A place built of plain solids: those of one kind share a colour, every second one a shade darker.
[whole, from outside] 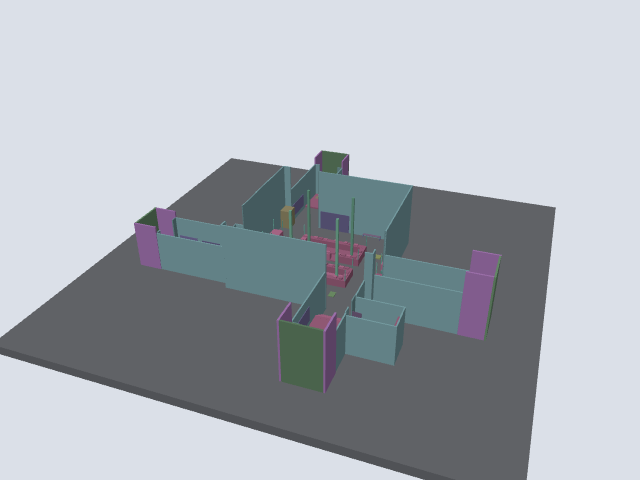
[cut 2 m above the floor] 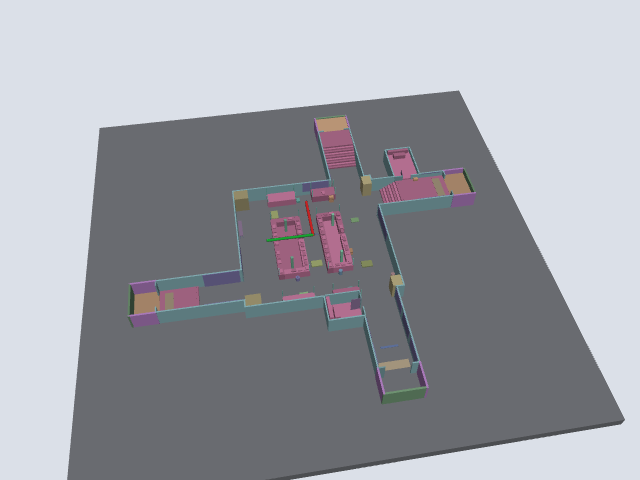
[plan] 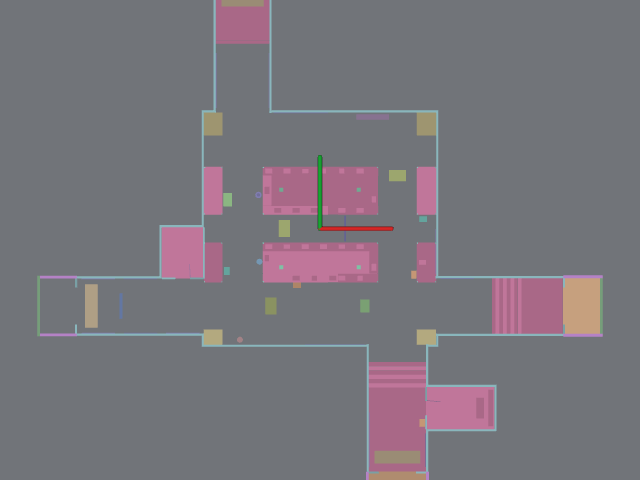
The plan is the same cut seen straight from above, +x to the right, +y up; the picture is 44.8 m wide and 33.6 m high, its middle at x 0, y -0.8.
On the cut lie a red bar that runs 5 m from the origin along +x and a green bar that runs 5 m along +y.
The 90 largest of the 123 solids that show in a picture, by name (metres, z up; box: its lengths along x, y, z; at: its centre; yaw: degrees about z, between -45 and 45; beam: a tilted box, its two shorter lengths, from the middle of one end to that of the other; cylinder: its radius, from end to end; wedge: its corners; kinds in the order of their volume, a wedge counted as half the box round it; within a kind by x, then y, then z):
{
 "piece_1": {"box": [2.96, 3.59, 0.21], "at": [-9.61, -1.7, 0.06]},
 "piece_2": {"box": [1.46, 0.55, 0.95], "at": [-9.61, -0.9, 0.58]},
 "piece_3": {"box": [2.56, 0.35, 2.05], "at": [-9.61, -0.15, 1.14]},
 "piece_4": {"box": [1.3, 2.81, 0.95], "at": [-7.48, -2.37, 0.42]},
 "piece_5": {"box": [1.3, 3.36, 0.95], "at": [-7.48, 2.65, 0.42]},
 "piece_6": {"box": [3.76, 3.83, 0.27], "at": [-5.42, 15.09, 0.08]},
 "piece_7": {"box": [0.62, 1.57, 0.95], "at": [-3.7, -2.37, 0.42]},
 "piece_8": {"box": [0.62, 2.12, 0.95], "at": [-3.7, 2.65, 0.42]},
 "piece_9": {"box": [4.58, 0.62, 0.95], "at": [-1.72, -3.46, 0.42]},
 "piece_10": {"box": [4.58, 0.62, 0.95], "at": [-1.72, 1.28, 0.42]},
 "piece_11": {"box": [8.04, 2.77, 0.17], "at": [0.03, -2.37, 0.04]},
 "piece_12": {"box": [8.08, 0.62, 0.95], "at": [0.03, -1.28, 0.42]},
 "piece_13": {"box": [8.04, 3.32, 0.17], "at": [0.03, 2.65, 0.04]},
 "piece_14": {"box": [8.08, 0.62, 0.95], "at": [0.03, 4.02, 0.42]},
 "piece_15": {"box": [2.81, 0.62, 0.95], "at": [2.67, -3.46, 0.42]},
 "piece_16": {"box": [2.81, 0.62, 0.95], "at": [2.67, 1.28, 0.42]},
 "piece_17": {"box": [0.62, 1.57, 0.95], "at": [3.76, -2.37, 0.42]},
 "piece_18": {"box": [0.62, 2.12, 0.95], "at": [3.76, 2.65, 0.42]},
 "piece_19": {"box": [4.01, 5.58, 1.37], "at": [5.42, -14.21, 0.63]},
 "piece_20": {"box": [4.03, 0.3, 1.37], "at": [5.42, -11.27, 0.63]},
 "piece_21": {"box": [4.03, 0.3, 1.18], "at": [5.42, -10.97, 0.54]},
 "piece_22": {"box": [4.03, 0.3, 0.99], "at": [5.42, -10.67, 0.45]},
 "piece_23": {"box": [4.03, 0.3, 0.8], "at": [5.42, -10.38, 0.35]},
 "piece_24": {"box": [4.03, 0.3, 0.62], "at": [5.42, -10.08, 0.26]},
 "piece_25": {"box": [4.03, 0.3, 0.43], "at": [5.42, -9.78, 0.16]},
 "piece_26": {"box": [1.36, 2.81, 0.95], "at": [7.45, -2.37, 0.42]},
 "piece_27": {"box": [1.36, 3.36, 0.95], "at": [7.45, 2.65, 0.42]},
 "piece_28": {"box": [4.78, 2.96, 1.53], "at": [9.82, -12.56, 0.71]},
 "piece_29": {"box": [0.55, 1.46, 0.95], "at": [11.21, -12.56, 1.9]},
 "piece_30": {"box": [0.35, 2.56, 2.05], "at": [11.96, -12.56, 2.45]},
 "piece_31": {"box": [0.26, 3.91, 0.67], "at": [12.68, -5.42, 0.29]},
 "piece_32": {"box": [0.26, 3.91, 0.88], "at": [12.94, -5.42, 0.39]},
 "piece_33": {"box": [0.26, 3.91, 1.09], "at": [13.2, -5.42, 0.49]},
 "piece_34": {"box": [0.26, 3.91, 1.3], "at": [13.46, -5.42, 0.6]},
 "piece_35": {"box": [0.26, 3.91, 1.5], "at": [13.72, -5.42, 0.7]},
 "piece_36": {"box": [0.26, 3.91, 1.71], "at": [13.98, -5.42, 0.81]},
 "piece_37": {"box": [0.26, 3.91, 1.92], "at": [14.24, -5.42, 0.91]},
 "piece_38": {"box": [2.63, 3.89, 1.92], "at": [15.69, -5.42, 0.91]},
 "wall_1": {"box": [0.15, 0.78, 4.75], "at": [-17.07, -7.11, 2.33]},
 "wall_2": {"box": [0.15, 0.78, 4.75], "at": [-17.07, -3.73, 2.33]},
 "wall_3": {"box": [6.06, 0.15, 4.75], "at": [-14.12, -3.42, 2.33]},
 "wall_4": {"box": [9.06, 0.15, 4.75], "at": [-12.62, -7.42, 2.33]},
 "wall_5": {"box": [0.15, 3.71, 3.21], "at": [-11.16, -1.61, 1.55]},
 "wall_6": {"box": [3.08, 0.15, 3.21], "at": [-9.7, 0.17, 1.55]},
 "wall_7": {"box": [0.15, 0.93, 7.91], "at": [-8.21, -7.81, 3.9]},
 "wall_8": {"box": [0.15, 8.18, 7.91], "at": [-8.21, 4.19, 3.9]},
 "wall_9": {"box": [0.12, 3.59, 7.91], "at": [-8.13, -1.7, 3.9]},
 "wall_10": {"box": [0.98, 0.15, 7.91], "at": [-7.79, 8.21, 3.9]},
 "wall_11": {"box": [0.15, 9.06, 4.75], "at": [-7.37, 12.62, 2.33]},
 "wall_12": {"box": [0.73, 0.15, 4.75], "at": [-7.08, 17.08, 2.33]},
 "wall_13": {"box": [0.15, 9.06, 4.75], "at": [-3.47, 12.62, 2.33]},
 "wall_14": {"box": [11.7, 0.15, 7.91], "at": [-2.43, -8.21, 3.9]},
 "wall_15": {"box": [11.82, 0.15, 7.91], "at": [2.37, 8.21, 3.9]},
 "wall_16": {"box": [0.15, 9.06, 4.75], "at": [3.34, -12.62, 2.33]},
 "wall_17": {"box": [0.12, 0.98, 4.75], "at": [7.42, -11.57, 2.33]},
 "wall_18": {"box": [0.15, 3.11, 4.75], "at": [7.5, -15.6, 2.33]},
 "wall_19": {"box": [0.15, 3.0, 4.75], "at": [7.5, -9.59, 2.33]},
 "wall_20": {"box": [0.86, 0.15, 7.91], "at": [7.85, -8.21, 3.9]},
 "wall_21": {"box": [0.15, 0.91, 7.91], "at": [8.21, -7.82, 3.9]},
 "wall_22": {"box": [0.15, 11.75, 7.91], "at": [8.21, 2.4, 3.9]},
 "wall_23": {"box": [4.9, 0.15, 4.53], "at": [9.91, -14.12, 2.21]},
 "wall_24": {"box": [4.9, 0.15, 4.53], "at": [9.91, -11.01, 2.21]},
 "wall_25": {"box": [0.15, 3.26, 4.53], "at": [12.28, -12.56, 2.21]},
 "wall_26": {"box": [9.06, 0.15, 5.02], "at": [12.62, -7.44, 2.46]},
 "wall_27": {"box": [9.06, 0.15, 5.02], "at": [12.62, -3.4, 2.46]},
 "street_1": {"box": [3.76, 2.6, 0.27], "at": [-5.42, 18.3, 0.08]},
 "street_2": {"box": [4.01, 2.6, 1.37], "at": [5.42, -18.3, 0.63]},
 "street_3": {"box": [2.6, 3.89, 1.92], "at": [18.3, -5.42, 0.91]},
 "wing_1": {"box": [2.78, 0.2, 5.55], "at": [-18.41, -7.45, 2.73]},
 "wing_2": {"box": [2.78, 0.2, 5.55], "at": [-18.41, -3.39, 2.73]},
 "wing_3": {"box": [0.2, 2.78, 5.77], "at": [-7.4, 18.41, 2.83]},
 "wing_4": {"box": [0.2, 2.78, 5.77], "at": [-3.44, 18.41, 2.83]},
 "wing_5": {"box": [0.2, 2.78, 6.87], "at": [3.32, -18.41, 3.38]},
 "wing_6": {"box": [0.2, 2.78, 6.87], "at": [7.52, -18.41, 3.38]},
 "wing_7": {"box": [2.78, 0.2, 7.42], "at": [18.41, -7.47, 3.66]},
 "wing_8": {"box": [2.78, 0.2, 7.42], "at": [18.41, -3.37, 3.66]},
 "opp_1": {"box": [0.2, 4.25, 5.55], "at": [-19.7, -5.42, 2.73]},
 "opp_2": {"box": [4.16, 0.2, 5.77], "at": [-5.42, 19.7, 2.83]},
 "opp_3": {"box": [4.41, 0.2, 6.87], "at": [5.42, -19.7, 3.38]},
 "opp_4": {"box": [0.2, 4.29, 7.42], "at": [19.7, -5.42, 3.66]},
 "store_1": {"box": [1.3, 1.06, 2.45], "at": [-7.48, -7.6, 1.18]},
 "store_2": {"box": [1.3, 1.62, 2.45], "at": [-7.48, 7.32, 1.18]},
 "store_3": {"box": [1.36, 1.06, 2.45], "at": [7.45, -7.6, 1.18]},
 "store_4": {"box": [1.36, 1.62, 2.45], "at": [7.45, 7.32, 1.18]},
 "column_1": {"box": [0.28, 0.28, 7.91], "at": [-2.71, -2.71, 3.9]},
 "column_2": {"box": [0.28, 0.28, 7.91], "at": [-2.71, 2.71, 3.9]},
 "column_3": {"box": [0.28, 0.28, 7.91], "at": [2.71, -2.71, 3.9]},
 "column_4": {"box": [0.28, 0.28, 7.91], "at": [2.71, 2.71, 3.9]},
 "front_1": {"box": [0.05, 3.83, 2.5], "at": [-3.57, 10.35, 1.2]},
 "front_2": {"box": [3.82, 0.05, 2.5], "at": [-1.33, 8.1, 1.2]}
}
